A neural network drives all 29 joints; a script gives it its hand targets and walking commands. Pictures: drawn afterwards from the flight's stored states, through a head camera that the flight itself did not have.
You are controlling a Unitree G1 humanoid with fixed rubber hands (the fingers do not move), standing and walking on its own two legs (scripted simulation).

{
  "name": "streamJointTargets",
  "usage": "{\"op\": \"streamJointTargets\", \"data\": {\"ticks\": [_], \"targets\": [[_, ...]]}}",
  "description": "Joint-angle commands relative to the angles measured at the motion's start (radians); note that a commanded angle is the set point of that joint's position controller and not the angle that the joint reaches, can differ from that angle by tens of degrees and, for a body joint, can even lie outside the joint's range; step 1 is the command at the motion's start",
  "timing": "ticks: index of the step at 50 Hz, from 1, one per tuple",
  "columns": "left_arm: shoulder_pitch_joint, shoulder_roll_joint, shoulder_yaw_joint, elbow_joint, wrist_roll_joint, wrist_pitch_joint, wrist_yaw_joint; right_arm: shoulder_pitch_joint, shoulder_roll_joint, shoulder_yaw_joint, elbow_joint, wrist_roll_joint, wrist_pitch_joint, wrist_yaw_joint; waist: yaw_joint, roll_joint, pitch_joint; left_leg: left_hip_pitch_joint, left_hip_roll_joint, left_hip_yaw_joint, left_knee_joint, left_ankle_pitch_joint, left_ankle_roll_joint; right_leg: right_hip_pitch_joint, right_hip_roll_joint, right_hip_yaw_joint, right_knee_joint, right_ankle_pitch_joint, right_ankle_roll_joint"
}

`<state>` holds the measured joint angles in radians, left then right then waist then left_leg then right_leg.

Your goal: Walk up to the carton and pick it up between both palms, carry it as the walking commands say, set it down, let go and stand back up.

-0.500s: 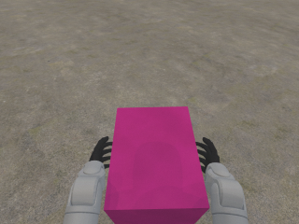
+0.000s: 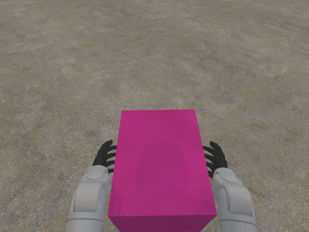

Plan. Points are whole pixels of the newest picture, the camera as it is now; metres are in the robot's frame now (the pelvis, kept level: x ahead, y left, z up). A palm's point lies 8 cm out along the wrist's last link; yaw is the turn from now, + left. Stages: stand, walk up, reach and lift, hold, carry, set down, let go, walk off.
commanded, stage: carry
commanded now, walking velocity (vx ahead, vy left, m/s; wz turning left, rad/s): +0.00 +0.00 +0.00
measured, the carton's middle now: (159, 176) +0.29 -0.01 -0.05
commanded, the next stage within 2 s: hold in 0.96 s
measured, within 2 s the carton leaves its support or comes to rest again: neither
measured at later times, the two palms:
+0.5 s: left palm (101, 167) +0.27 +0.14 +0.04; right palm (218, 169) +0.27 -0.16 +0.05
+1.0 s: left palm (101, 167) +0.27 +0.14 +0.04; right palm (218, 170) +0.27 -0.16 +0.05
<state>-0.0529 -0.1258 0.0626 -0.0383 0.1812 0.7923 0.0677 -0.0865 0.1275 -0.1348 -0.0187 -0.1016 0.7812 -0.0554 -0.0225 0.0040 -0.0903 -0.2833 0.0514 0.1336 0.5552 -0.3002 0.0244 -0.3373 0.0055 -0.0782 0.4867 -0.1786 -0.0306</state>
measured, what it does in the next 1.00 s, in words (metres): stands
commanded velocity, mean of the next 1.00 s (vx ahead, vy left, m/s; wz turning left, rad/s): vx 0.00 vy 0.00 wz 0.00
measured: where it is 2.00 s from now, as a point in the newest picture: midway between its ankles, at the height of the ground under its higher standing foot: outside the picture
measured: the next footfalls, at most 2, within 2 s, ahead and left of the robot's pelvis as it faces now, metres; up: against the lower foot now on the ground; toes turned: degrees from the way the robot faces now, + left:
none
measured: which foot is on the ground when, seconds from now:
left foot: down 0.00-1.00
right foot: down 0.00-1.00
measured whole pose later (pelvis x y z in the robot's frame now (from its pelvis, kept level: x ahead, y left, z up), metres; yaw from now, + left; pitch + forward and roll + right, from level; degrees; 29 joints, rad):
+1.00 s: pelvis +0.00 +0.00 +0.00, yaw +0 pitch +0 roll -1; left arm -0.08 -0.13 0.07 -0.03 0.19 0.79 0.06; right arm -0.11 0.13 -0.15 -0.02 -0.10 0.78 -0.05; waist -0.02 0.00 -0.04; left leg -0.26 0.05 0.13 0.55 -0.30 0.03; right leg -0.31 0.00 -0.08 0.49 -0.18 -0.03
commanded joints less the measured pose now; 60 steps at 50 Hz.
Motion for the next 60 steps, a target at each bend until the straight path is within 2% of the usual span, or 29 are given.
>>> {"op": "streamJointTargets", "data": {"ticks": [1,4,5,8,9,10,12,13,14,16,19,20,22,23,24,27,28,31,36,37,38,41,48,49,51,54,55,57,60], "targets": [[-0.406,-0.662,-0.434,-0.094,-0.196,-0.037,-0.117,-0.402,0.677,0.546,-0.094,0.153,-0.017,0.116,0.025,0.023,-0.188,0.036,0.103,-0.117,-0.131,0.08,0.038,0.05,-0.111,0.108,-0.055,0.118,-0.023],[-0.402,-0.671,-0.439,-0.067,-0.188,-0.038,-0.126,-0.397,0.678,0.545,-0.07,0.14,-0.017,0.125,0.026,0.029,-0.187,0.037,0.108,-0.12,-0.132,0.092,0.037,0.046,-0.112,0.111,-0.054,0.121,-0.023],[-0.421,-0.681,-0.448,-0.102,-0.203,-0.038,-0.124,-0.418,0.689,0.556,-0.102,0.158,-0.017,0.124,0.027,0.032,-0.187,0.036,0.104,-0.115,-0.131,0.074,0.036,0.044,-0.114,0.113,-0.058,0.113,-0.025],[-0.424,-0.684,-0.444,-0.078,-0.195,-0.035,-0.127,-0.425,0.693,0.56,-0.08,0.154,-0.013,0.127,0.026,0.012,-0.169,0.016,0.101,-0.116,-0.139,0.025,0.035,0.041,-0.114,0.114,-0.069,0.079,-0.023],[-0.424,-0.698,-0.46,-0.111,-0.211,-0.032,-0.126,-0.419,0.702,0.565,-0.112,0.164,-0.01,0.125,0.025,0.027,-0.168,0.019,0.1,-0.119,-0.139,0.03,0.035,0.035,-0.114,0.118,-0.065,0.076,-0.025],[-0.43,-0.701,-0.453,-0.055,-0.188,-0.032,-0.131,-0.419,0.701,0.556,-0.049,0.142,-0.011,0.131,0.026,0.034,-0.181,0.029,0.102,-0.118,-0.135,0.05,0.038,0.044,-0.114,0.114,-0.06,0.097,-0.026],[-0.447,-0.722,-0.471,-0.11,-0.212,-0.036,-0.132,-0.432,0.728,0.58,-0.098,0.168,-0.014,0.132,0.026,0.026,-0.193,0.03,0.104,-0.12,-0.132,0.066,0.037,0.053,-0.115,0.111,-0.058,0.105,-0.027],[-0.438,-0.711,-0.456,-0.055,-0.19,-0.039,-0.136,-0.419,0.713,0.564,-0.045,0.147,-0.017,0.138,0.027,0.024,-0.189,0.035,0.102,-0.118,-0.126,0.075,0.036,0.048,-0.113,0.114,-0.057,0.111,-0.028],[-0.46,-0.73,-0.476,-0.114,-0.217,-0.039,-0.135,-0.432,0.731,0.579,-0.097,0.17,-0.016,0.135,0.026,0.029,-0.183,0.034,0.104,-0.118,-0.13,0.085,0.033,0.043,-0.116,0.114,-0.054,0.116,-0.027],[-0.433,-0.72,-0.463,-0.059,-0.195,-0.036,-0.14,-0.422,0.719,0.572,-0.059,0.152,-0.016,0.14,0.027,0.024,-0.186,0.035,0.106,-0.12,-0.129,0.083,0.033,0.045,-0.114,0.115,-0.058,0.113,-0.025],[-0.463,-0.725,-0.465,-0.128,-0.224,-0.036,-0.132,-0.449,0.731,0.581,-0.121,0.182,-0.015,0.132,0.028,0.012,-0.185,0.035,0.096,-0.118,-0.126,0.066,0.033,0.05,-0.113,0.116,-0.056,0.114,-0.026],[-0.439,-0.71,-0.448,-0.065,-0.199,-0.033,-0.135,-0.419,0.716,0.559,-0.055,0.152,-0.013,0.134,0.027,0.021,-0.187,0.04,0.098,-0.12,-0.123,0.083,0.034,0.053,-0.115,0.12,-0.054,0.125,-0.028],[-0.435,-0.726,-0.465,-0.088,-0.208,-0.035,-0.137,-0.421,0.726,0.577,-0.084,0.165,-0.015,0.137,0.026,0.037,-0.194,0.044,0.101,-0.119,-0.125,0.098,0.032,0.051,-0.115,0.114,-0.05,0.125,-0.026],[-0.433,-0.715,-0.45,-0.053,-0.195,-0.035,-0.139,-0.422,0.719,0.564,-0.046,0.152,-0.014,0.139,0.027,0.024,-0.191,0.038,0.102,-0.119,-0.126,0.083,0.032,0.054,-0.116,0.118,-0.058,0.119,-0.026],[-0.446,-0.725,-0.458,-0.092,-0.213,-0.037,-0.136,-0.434,0.725,0.57,-0.09,0.168,-0.017,0.136,0.027,0.025,-0.189,0.04,0.1,-0.119,-0.123,0.092,0.029,0.055,-0.116,0.116,-0.053,0.127,-0.026],[-0.436,-0.71,-0.447,-0.074,-0.204,-0.037,-0.134,-0.426,0.715,0.562,-0.072,0.16,-0.017,0.134,0.028,0.02,-0.194,0.042,0.096,-0.119,-0.121,0.093,0.031,0.065,-0.117,0.119,-0.052,0.138,-0.027],[-0.446,-0.718,-0.461,-0.108,-0.217,-0.039,-0.133,-0.426,0.721,0.569,-0.1,0.169,-0.019,0.132,0.027,0.026,-0.201,0.045,0.098,-0.121,-0.122,0.091,0.032,0.063,-0.116,0.118,-0.049,0.132,-0.027],[-0.439,-0.704,-0.443,-0.066,-0.2,-0.04,-0.134,-0.42,0.712,0.556,-0.054,0.151,-0.018,0.133,0.028,0.017,-0.194,0.048,0.097,-0.12,-0.12,0.094,0.031,0.062,-0.116,0.119,-0.051,0.131,-0.029],[-0.448,-0.719,-0.461,-0.109,-0.218,-0.045,-0.132,-0.426,0.722,0.569,-0.099,0.168,-0.024,0.132,0.029,0.029,-0.202,0.055,0.102,-0.122,-0.121,0.108,0.032,0.056,-0.115,0.119,-0.045,0.139,-0.027],[-0.427,-0.687,-0.436,-0.052,-0.192,-0.043,-0.134,-0.409,0.695,0.545,-0.042,0.144,-0.024,0.133,0.03,0.035,-0.197,0.057,0.102,-0.122,-0.118,0.118,0.031,0.061,-0.115,0.118,-0.046,0.146,-0.026],[-0.445,-0.709,-0.456,-0.104,-0.214,-0.043,-0.13,-0.426,0.714,0.564,-0.094,0.166,-0.024,0.13,0.028,0.033,-0.195,0.049,0.103,-0.123,-0.122,0.11,0.029,0.058,-0.116,0.115,-0.043,0.137,-0.025],[-0.425,-0.674,-0.421,-0.051,-0.192,-0.043,-0.129,-0.415,0.685,0.542,-0.048,0.145,-0.023,0.126,0.03,0.019,-0.192,0.042,0.098,-0.124,-0.121,0.087,0.031,0.068,-0.116,0.122,-0.049,0.133,-0.027],[-0.429,-0.676,-0.431,-0.07,-0.197,-0.046,-0.127,-0.409,0.69,0.546,-0.055,0.148,-0.025,0.125,0.03,0.022,-0.196,0.046,0.101,-0.124,-0.123,0.082,0.031,0.068,-0.119,0.122,-0.053,0.125,-0.028],[-0.423,-0.536,-0.308,0.035,-0.133,-0.037,-0.115,-0.39,0.596,0.495,-0.002,0.117,-0.004,0.124,0.045,-0.001,-0.063,0.141,-0.115,-0.237,-0.154,0.22,0.053,0.259,0.031,0.183,-0.066,0.201,0.014],[-0.416,-0.53,-0.314,0.029,-0.128,-0.07,-0.113,-0.419,0.599,0.495,-0.027,0.115,-0.039,0.118,0.036,-0.01,-0.068,0.151,-0.104,-0.246,-0.159,0.24,0.057,0.253,0.021,0.194,-0.07,0.198,0.018],[-0.377,-0.543,-0.359,-0.054,-0.143,-0.087,-0.11,-0.379,0.618,0.53,-0.094,0.126,-0.055,0.108,0.034,-0.002,-0.13,0.187,-0.105,-0.246,-0.167,0.329,0.05,0.319,0.016,0.209,-0.063,0.323,0.034],[-0.326,-0.504,-0.298,-0.007,-0.118,-0.091,-0.101,-0.391,0.505,0.534,-0.003,0.145,-0.063,0.119,0.127,-0.015,-0.204,0.161,-0.111,-0.256,-0.174,0.31,0.019,0.38,0.049,0.166,-0.062,0.239,0.0],[-0.337,-0.494,-0.303,0.023,-0.12,-0.101,-0.096,-0.361,0.466,0.48,0.008,0.112,-0.083,0.114,0.077,0.006,-0.117,0.146,-0.112,-0.252,-0.175,0.299,0.017,0.362,0.048,0.162,-0.062,0.236,-0.005],[-0.42,-0.46,-0.274,0.085,-0.116,-0.127,-0.088,-0.398,0.392,0.385,0.08,0.062,-0.115,0.11,0.041,0.015,-0.001,0.102,-0.096,-0.241,-0.182,0.145,0.01,0.299,0.047,0.148,-0.054,0.086,-0.014]]}}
